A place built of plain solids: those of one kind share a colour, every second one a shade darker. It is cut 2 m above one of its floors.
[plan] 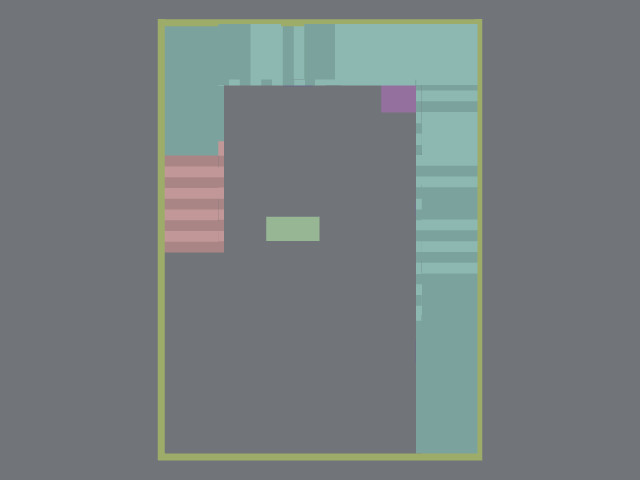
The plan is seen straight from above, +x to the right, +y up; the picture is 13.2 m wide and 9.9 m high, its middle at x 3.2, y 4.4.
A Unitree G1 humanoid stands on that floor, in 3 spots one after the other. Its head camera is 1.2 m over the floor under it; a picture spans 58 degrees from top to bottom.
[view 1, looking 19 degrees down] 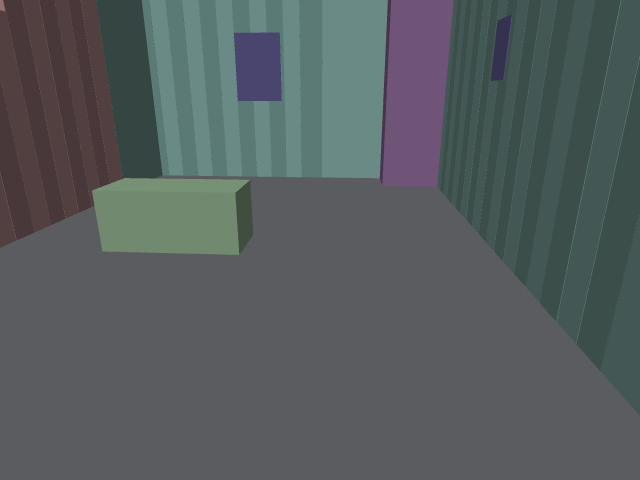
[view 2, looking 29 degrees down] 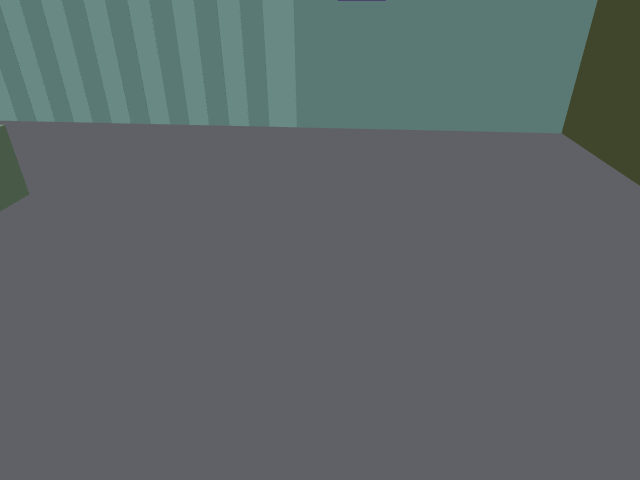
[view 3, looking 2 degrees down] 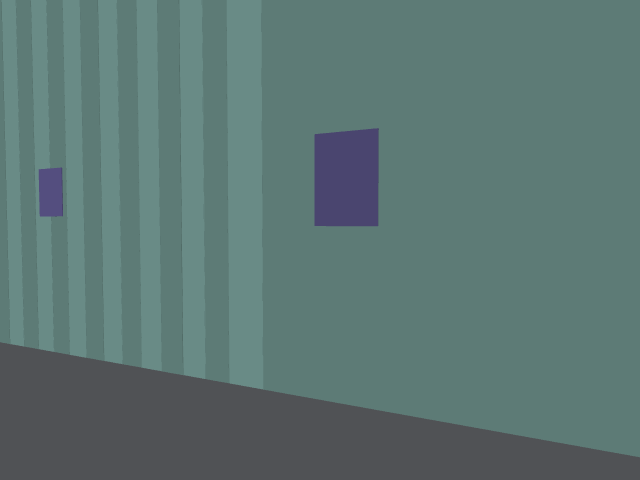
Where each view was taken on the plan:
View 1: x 4.03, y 1.30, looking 94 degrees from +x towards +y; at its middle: ground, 3.69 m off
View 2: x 0.55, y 2.09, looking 5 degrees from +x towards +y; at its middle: ground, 2.48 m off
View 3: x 2.50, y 1.10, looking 24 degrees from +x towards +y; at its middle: piece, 2.93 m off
